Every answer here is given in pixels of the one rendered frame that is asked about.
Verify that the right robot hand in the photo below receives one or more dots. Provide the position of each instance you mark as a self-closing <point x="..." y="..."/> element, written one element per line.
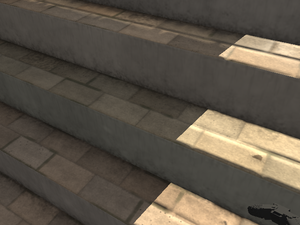
<point x="275" y="212"/>

